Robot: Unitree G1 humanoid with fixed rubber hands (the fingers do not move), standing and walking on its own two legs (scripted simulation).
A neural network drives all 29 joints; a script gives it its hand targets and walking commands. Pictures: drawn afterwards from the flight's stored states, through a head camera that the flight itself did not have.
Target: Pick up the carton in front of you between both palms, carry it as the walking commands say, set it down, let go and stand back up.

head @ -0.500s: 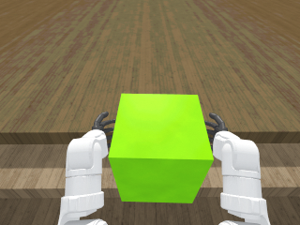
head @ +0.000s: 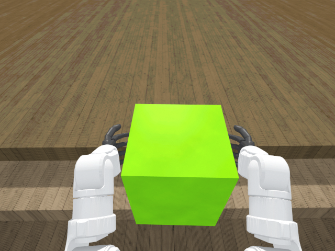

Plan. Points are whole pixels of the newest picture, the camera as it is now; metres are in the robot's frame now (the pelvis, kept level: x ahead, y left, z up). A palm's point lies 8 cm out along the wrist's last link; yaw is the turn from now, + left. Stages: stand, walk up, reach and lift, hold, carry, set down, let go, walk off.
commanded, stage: carry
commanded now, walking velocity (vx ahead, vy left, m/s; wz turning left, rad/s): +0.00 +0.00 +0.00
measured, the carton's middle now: (176, 167) +0.35 +0.00 +0.05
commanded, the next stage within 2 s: none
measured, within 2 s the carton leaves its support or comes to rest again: neither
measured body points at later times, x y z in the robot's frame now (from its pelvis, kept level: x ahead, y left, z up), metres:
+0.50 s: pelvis +0.00 +0.00 +0.00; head -0.01 +0.00 +0.45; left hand +0.34 +0.15 +0.12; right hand +0.34 -0.16 +0.12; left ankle +0.05 +0.07 -0.73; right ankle +0.02 -0.11 -0.73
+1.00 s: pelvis +0.13 +0.00 +0.01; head +0.13 -0.03 +0.46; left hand +0.48 +0.16 +0.17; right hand +0.49 -0.15 +0.15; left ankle +0.18 +0.12 -0.48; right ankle +0.02 -0.11 -0.73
